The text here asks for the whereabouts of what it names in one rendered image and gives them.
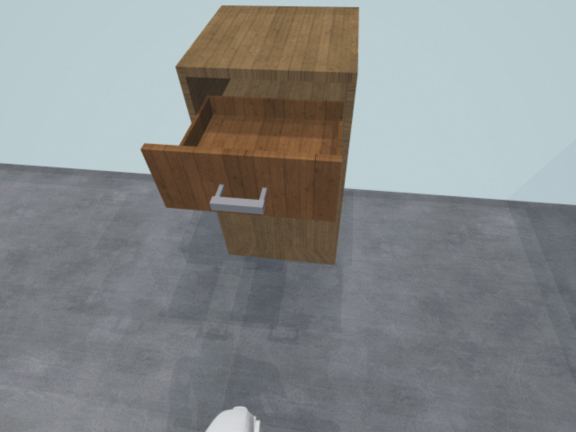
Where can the robot left thigh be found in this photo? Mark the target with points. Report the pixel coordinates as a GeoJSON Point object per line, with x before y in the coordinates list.
{"type": "Point", "coordinates": [234, 420]}

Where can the cabinet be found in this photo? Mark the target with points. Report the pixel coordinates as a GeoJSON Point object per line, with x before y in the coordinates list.
{"type": "Point", "coordinates": [285, 52]}

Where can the handle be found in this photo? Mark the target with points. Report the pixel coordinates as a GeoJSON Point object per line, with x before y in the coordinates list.
{"type": "Point", "coordinates": [227, 204]}

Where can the drawer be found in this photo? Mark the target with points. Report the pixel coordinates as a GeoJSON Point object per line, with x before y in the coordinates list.
{"type": "Point", "coordinates": [291, 147]}

